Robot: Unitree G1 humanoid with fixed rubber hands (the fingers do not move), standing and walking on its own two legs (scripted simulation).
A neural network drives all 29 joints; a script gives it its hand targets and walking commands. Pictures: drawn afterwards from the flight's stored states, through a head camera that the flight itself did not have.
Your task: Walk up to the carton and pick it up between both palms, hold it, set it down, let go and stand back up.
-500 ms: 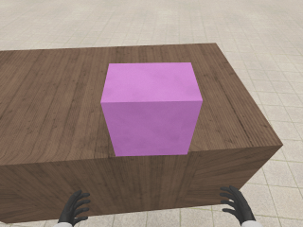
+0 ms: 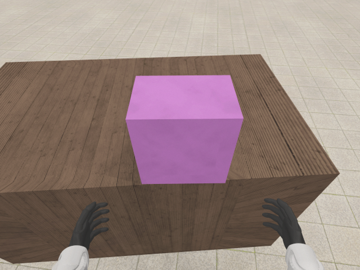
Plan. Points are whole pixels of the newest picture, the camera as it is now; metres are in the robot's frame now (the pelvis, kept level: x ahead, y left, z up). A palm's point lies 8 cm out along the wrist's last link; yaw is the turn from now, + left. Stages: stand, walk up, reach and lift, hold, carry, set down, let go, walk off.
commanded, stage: reach and lift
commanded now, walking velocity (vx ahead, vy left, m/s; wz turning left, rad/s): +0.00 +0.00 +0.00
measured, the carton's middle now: (183, 132) +0.44 +0.01 +0.04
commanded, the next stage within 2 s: none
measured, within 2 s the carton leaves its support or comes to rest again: neither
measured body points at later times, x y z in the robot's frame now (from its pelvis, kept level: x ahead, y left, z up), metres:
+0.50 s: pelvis +0.00 +0.00 +0.00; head -0.01 +0.00 +0.45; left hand +0.26 +0.22 +0.02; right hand +0.26 -0.23 +0.02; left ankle +0.02 +0.14 -0.75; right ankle -0.03 -0.13 -0.75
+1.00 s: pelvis -0.01 -0.01 +0.00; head +0.00 -0.01 +0.45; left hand +0.33 +0.21 +0.09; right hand +0.33 -0.24 +0.08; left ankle +0.02 +0.14 -0.75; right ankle -0.03 -0.13 -0.75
